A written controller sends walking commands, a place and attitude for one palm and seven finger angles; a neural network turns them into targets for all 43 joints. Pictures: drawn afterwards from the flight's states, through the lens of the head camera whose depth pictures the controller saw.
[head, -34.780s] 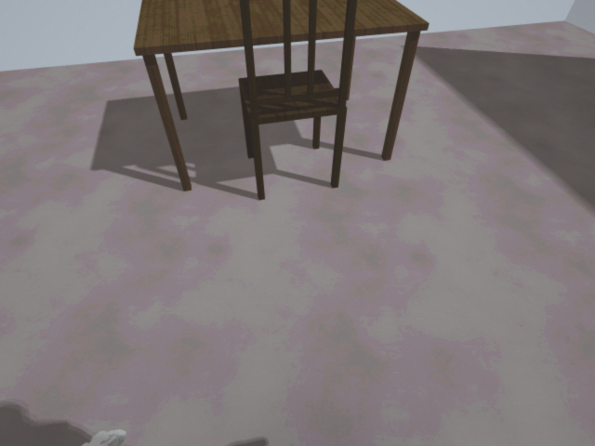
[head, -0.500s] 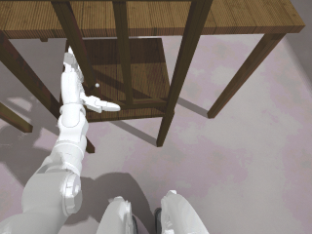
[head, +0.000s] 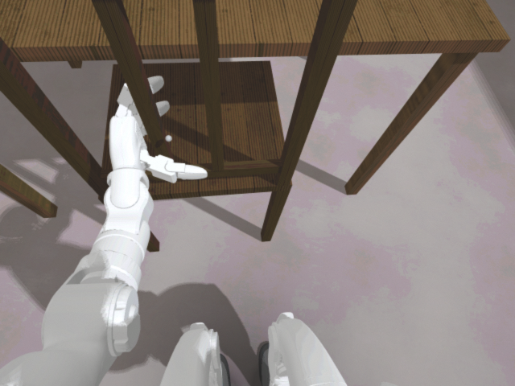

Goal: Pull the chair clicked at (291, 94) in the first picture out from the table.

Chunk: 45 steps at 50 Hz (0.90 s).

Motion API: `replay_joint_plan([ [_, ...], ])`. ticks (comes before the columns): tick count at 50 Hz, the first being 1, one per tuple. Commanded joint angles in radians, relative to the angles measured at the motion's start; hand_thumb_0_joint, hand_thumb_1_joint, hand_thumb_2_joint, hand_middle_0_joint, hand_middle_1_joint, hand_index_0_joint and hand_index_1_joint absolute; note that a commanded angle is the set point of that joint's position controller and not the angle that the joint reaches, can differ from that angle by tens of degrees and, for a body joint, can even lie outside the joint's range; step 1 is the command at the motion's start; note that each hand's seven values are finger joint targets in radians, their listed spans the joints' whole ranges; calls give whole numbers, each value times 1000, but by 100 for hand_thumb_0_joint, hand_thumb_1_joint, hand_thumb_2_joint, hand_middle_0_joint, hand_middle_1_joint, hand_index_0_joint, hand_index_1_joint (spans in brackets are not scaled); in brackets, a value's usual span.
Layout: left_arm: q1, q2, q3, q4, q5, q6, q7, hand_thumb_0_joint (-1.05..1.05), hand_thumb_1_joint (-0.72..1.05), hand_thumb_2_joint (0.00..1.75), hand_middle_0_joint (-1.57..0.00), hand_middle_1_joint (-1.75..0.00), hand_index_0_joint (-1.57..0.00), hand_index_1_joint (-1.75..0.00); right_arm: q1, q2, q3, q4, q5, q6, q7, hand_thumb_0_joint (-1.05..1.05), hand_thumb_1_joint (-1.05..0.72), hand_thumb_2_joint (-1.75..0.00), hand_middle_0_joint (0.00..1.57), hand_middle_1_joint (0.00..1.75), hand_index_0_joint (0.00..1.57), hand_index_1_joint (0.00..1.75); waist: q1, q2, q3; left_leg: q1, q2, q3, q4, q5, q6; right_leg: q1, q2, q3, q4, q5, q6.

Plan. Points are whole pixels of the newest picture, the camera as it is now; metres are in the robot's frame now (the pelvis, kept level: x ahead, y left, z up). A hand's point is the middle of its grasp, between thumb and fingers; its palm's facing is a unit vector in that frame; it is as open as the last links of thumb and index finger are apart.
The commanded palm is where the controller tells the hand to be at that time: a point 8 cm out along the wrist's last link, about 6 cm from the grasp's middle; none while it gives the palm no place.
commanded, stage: hook a spindle and tug to test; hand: left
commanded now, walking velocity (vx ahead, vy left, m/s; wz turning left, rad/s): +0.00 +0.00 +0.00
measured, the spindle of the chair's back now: (148, 110) +0.51 +0.13 +0.07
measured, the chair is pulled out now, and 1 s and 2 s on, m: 0.00 0.03 0.12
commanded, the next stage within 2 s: step backward, pulling the chair out in 1.08 s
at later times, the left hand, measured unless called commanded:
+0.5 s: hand (168, 139) +0.49 +0.10 +0.03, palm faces +0.05 -1.00 -0.03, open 5.3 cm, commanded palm +0.45 +0.14 +0.03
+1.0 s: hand (173, 155) +0.46 +0.10 +0.03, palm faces +0.05 -1.00 -0.03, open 5.4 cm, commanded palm +0.41 +0.14 +0.03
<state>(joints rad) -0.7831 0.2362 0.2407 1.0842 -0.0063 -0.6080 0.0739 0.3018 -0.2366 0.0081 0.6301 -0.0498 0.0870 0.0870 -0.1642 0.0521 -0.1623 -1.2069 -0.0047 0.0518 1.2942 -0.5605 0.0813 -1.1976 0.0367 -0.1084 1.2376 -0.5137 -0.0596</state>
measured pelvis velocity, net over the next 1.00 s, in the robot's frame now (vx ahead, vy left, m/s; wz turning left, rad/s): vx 0.03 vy -0.01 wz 0.00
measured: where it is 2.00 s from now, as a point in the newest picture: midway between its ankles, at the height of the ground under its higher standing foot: outside the picture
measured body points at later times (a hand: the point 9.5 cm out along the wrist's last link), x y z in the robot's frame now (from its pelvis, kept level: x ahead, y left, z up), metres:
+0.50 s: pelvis +0.00 +0.00 +0.00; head +0.15 +0.01 +0.43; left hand +0.48 +0.16 +0.03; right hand +0.03 -0.25 -0.12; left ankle +0.02 +0.07 -0.62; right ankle +0.03 -0.09 -0.62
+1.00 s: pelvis +0.03 -0.01 +0.02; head +0.16 +0.00 +0.45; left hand +0.45 +0.15 +0.03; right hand +0.09 -0.26 -0.11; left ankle +0.02 +0.07 -0.62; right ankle +0.03 -0.09 -0.62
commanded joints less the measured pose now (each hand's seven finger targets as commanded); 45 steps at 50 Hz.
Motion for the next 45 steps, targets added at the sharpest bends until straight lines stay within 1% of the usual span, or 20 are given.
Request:
replay_joint_plan([
  [1,-399,125,-2,-205,-10,-59,-2,0,-11,47,-45,-129,-45,-129,152,-173,-62,-57,0,-12,-13,0,-90,-90,20,30,20,30,-34,26,-507,359,14,-146,-142,386,-53,262,-4,105,-146,315,32],
  [2,-381,130,6,-203,-9,-57,-2,0,-5,49,-46,-134,-46,-134,149,-175,-65,-57,2,-10,-14,0,-90,-90,20,30,20,30,-23,33,-514,368,15,-149,-143,386,-56,254,-5,104,-144,310,32],
  [3,-416,92,-27,-225,-14,-57,-4,0,0,52,-48,-140,-48,-140,146,-170,-64,-56,1,-11,-12,0,-90,-90,20,30,20,30,-37,45,-522,381,15,-151,-144,389,-56,250,-6,101,-147,310,33],
  [4,-384,108,-4,-205,-17,-52,-3,0,6,54,-50,-145,-50,-145,149,-173,-67,-53,2,-12,-13,0,-90,-90,20,30,20,30,-26,18,-519,372,15,-147,-141,380,-54,260,-3,104,-152,306,33],
  [8,-412,102,-18,-238,-17,-57,5,0,28,64,-50,-145,-50,-145,147,-173,-66,-48,1,-14,-14,0,-90,-90,20,30,20,30,-26,71,-520,416,20,-161,-148,398,-63,221,-5,95,-147,293,30],
  [10,-423,100,-19,-222,-12,-57,13,0,40,68,-50,-145,-50,-145,151,-173,-68,-40,-1,-14,-14,0,-90,-90,20,30,20,30,-40,29,-496,386,18,-156,-142,377,-57,226,-3,96,-153,285,33],
  [12,-403,110,-11,-226,-5,-63,18,0,51,73,-50,-145,-50,-145,151,-174,-67,-46,-2,-16,-13,0,-90,-90,20,30,20,30,-28,44,-510,400,19,-160,-146,391,-59,223,-4,96,-147,292,31],
  [15,-409,80,-41,-231,2,-70,17,0,68,80,-50,-145,-50,-145,150,-170,-68,-44,-3,-15,-9,0,-90,-90,20,30,20,30,-28,61,-514,421,21,-166,-147,400,-64,210,-4,93,-145,288,29],
  [16,-420,57,-61,-246,-3,-72,15,0,73,83,-50,-145,-50,-145,150,-169,-68,-46,-2,-15,-9,0,-90,-90,20,30,20,30,-41,70,-518,444,27,-172,-146,416,-65,190,-4,90,-141,296,29],
  [19,-418,89,-34,-227,-3,-66,19,0,90,90,-50,-145,-50,-145,154,-176,-70,-40,-3,-11,-10,0,-90,-90,20,30,20,30,-35,57,-512,429,24,-172,-146,407,-65,201,-2,90,-145,290,30],
  [21,-425,85,-41,-213,-1,-64,19,0,90,90,-50,-145,-50,-145,157,-176,-68,-41,-2,-9,-11,0,-90,-90,20,30,20,30,-44,42,-498,419,25,-173,-148,399,-62,199,-3,91,-145,291,31],
  [25,-361,55,-62,-260,-4,-63,15,0,90,90,-50,-145,-50,-145,146,-173,-74,-51,1,-6,-6,0,-90,-90,20,30,20,30,-18,69,-542,470,29,-180,-155,443,-73,208,-3,85,-142,307,27],
  [26,-362,31,-80,-290,-12,-64,14,0,90,90,-50,-145,-50,-145,147,-171,-74,-57,1,-6,-4,0,-90,-90,20,30,20,30,-22,89,-557,508,34,-187,-157,483,-79,194,-3,81,-138,323,26],
  [27,-334,18,-85,-303,-16,-61,16,0,90,90,-50,-145,-50,-145,143,-170,-78,-55,3,-6,-3,0,-90,-90,20,30,20,30,-17,69,-565,522,39,-194,-156,500,-83,192,-3,78,-139,329,29],
  [31,-240,11,-99,-352,-15,-49,20,0,90,90,-50,-145,-50,-145,134,-165,-78,-71,7,-1,4,0,-90,-90,20,30,20,30,-4,47,-559,496,31,-164,-160,506,-72,256,1,85,-151,369,26],
  [33,-219,21,-96,-345,-13,-43,20,0,90,90,-50,-145,-50,-145,126,-164,-76,-69,9,1,3,0,-90,-90,20,30,20,30,-4,28,-515,451,25,-149,-165,473,-66,277,0,91,-162,367,27],
  [35,-191,23,-99,-397,-14,-47,21,0,90,90,-50,-145,-50,-145,125,-158,-77,-79,9,-3,3,0,-90,-90,20,30,20,30,8,26,-532,436,17,-133,-166,481,-59,329,0,100,-165,403,27],
  [38,-133,-3,-126,-422,-14,-45,19,0,90,90,-50,-145,-50,-145,121,-154,-78,-82,11,-4,5,0,-90,-90,20,30,20,30,14,51,-526,476,24,-137,-167,534,-67,311,-2,93,-159,429,26],
  [43,-24,12,-116,-484,-29,-39,17,0,90,90,-50,-145,-50,-145,113,-152,-78,-93,16,-9,3,0,-90,-90,20,30,20,30,32,9,-517,437,17,-116,-174,559,-61,400,-5,105,-165,511,26],
  [45,5,-18,-144,-512,-35,-36,13,0,90,90,-50,-145,-50,-145,107,-147,-80,-100,17,-12,3,0,-90,-90,20,30,20,30,30,-6,-511,431,13,-107,-174,560,-57,425,-7,109,-173,538,28],
])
